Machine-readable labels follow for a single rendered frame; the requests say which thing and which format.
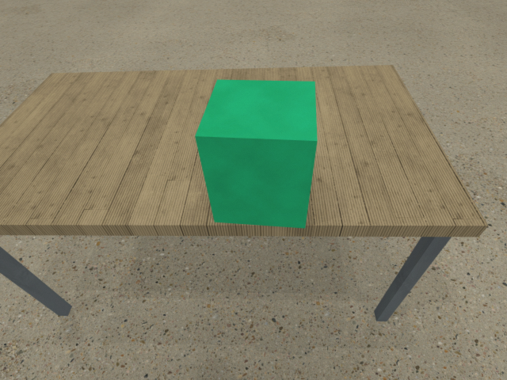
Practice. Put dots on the table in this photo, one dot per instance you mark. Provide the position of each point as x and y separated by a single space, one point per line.
115 154

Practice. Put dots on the carton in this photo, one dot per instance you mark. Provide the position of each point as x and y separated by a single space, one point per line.
257 143

